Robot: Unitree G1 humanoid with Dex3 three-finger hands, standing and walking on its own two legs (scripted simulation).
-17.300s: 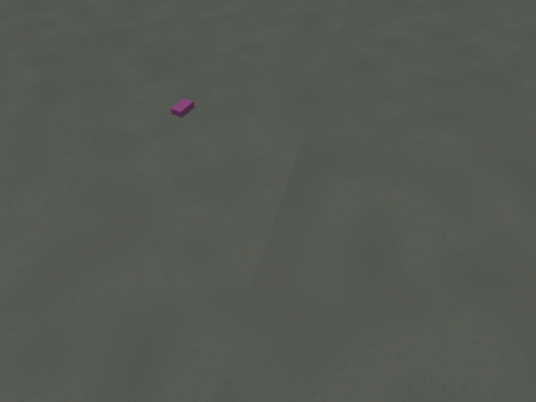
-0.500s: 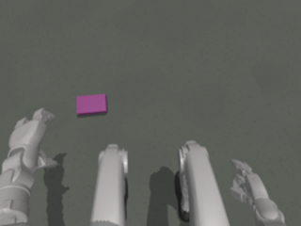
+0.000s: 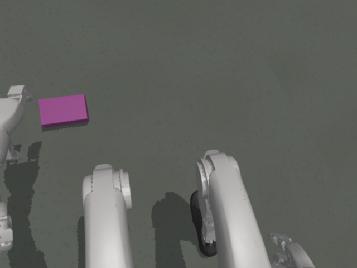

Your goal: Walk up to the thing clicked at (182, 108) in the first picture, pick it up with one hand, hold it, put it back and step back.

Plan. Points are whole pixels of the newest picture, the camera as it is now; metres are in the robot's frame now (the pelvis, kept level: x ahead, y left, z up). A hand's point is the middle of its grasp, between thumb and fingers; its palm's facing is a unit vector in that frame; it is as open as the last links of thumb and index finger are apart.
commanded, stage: rise first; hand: left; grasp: from above
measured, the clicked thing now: (64, 110) +0.54 +0.29 -0.34
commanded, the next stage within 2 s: none
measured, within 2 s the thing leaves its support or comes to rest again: neither
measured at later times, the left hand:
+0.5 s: hand (25, 120) +0.46 +0.33 -0.20, palm faces -0.47 -0.06 -0.88, open 14.0 cm
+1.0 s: hand (30, 116) +0.47 +0.33 -0.21, palm faces -0.46 -0.08 -0.89, open 14.1 cm
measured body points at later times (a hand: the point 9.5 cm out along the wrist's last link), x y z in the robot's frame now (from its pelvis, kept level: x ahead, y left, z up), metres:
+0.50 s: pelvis +0.01 +0.00 -0.02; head +0.26 +0.08 +0.34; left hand +0.48 +0.33 -0.15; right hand +0.08 -0.27 -0.13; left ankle +0.09 +0.13 -0.33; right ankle +0.11 -0.15 -0.33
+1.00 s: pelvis +0.02 +0.00 -0.03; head +0.28 +0.08 +0.33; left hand +0.49 +0.33 -0.16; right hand +0.06 -0.28 -0.13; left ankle +0.09 +0.13 -0.33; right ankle +0.11 -0.15 -0.33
